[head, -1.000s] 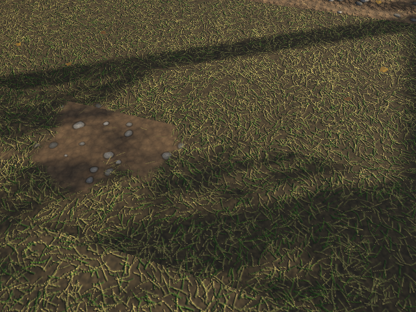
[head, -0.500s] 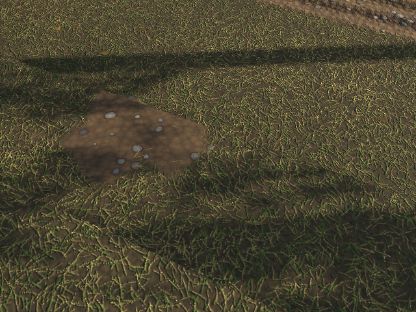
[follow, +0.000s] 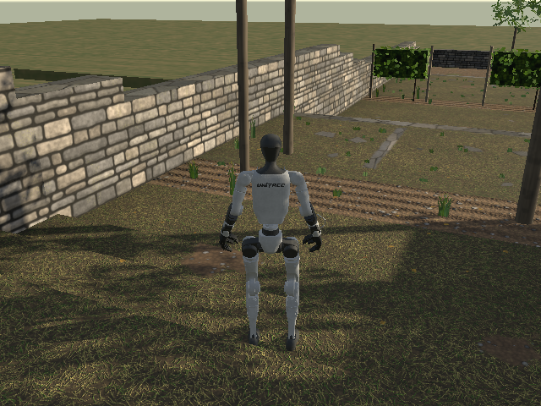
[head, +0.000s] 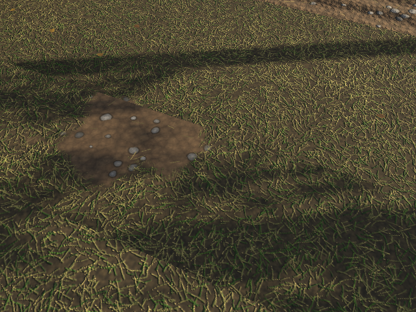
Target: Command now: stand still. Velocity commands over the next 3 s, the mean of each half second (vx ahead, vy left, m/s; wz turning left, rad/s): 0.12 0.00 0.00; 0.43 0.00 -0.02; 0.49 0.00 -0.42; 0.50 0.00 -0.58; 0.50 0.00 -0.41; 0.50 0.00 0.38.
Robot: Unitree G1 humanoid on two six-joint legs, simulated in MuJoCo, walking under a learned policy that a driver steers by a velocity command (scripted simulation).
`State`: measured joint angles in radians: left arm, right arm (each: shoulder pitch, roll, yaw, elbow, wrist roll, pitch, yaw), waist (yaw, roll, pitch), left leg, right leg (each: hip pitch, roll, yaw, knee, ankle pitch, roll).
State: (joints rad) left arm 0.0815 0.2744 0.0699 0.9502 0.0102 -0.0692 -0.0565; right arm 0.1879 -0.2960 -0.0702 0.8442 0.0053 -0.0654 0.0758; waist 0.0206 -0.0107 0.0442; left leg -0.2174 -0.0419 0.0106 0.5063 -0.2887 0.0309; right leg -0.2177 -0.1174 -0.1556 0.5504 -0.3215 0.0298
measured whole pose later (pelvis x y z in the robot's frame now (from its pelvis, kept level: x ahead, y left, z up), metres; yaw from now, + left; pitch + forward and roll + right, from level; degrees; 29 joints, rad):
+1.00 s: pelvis +0.33 -0.01 -0.01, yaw -4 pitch +0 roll +2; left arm 0.41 0.22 0.01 1.04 0.09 -0.10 -0.07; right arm 0.15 -0.22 -0.04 0.93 -0.07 -0.11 0.02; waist 0.00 -0.03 0.04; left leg -0.34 -0.07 0.08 0.54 -0.20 0.08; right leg -0.26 -0.02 0.06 1.23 -0.41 -0.10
